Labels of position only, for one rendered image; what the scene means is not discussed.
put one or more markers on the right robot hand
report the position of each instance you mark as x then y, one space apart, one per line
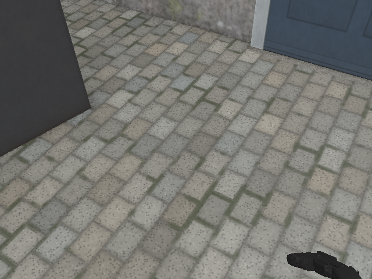
323 264

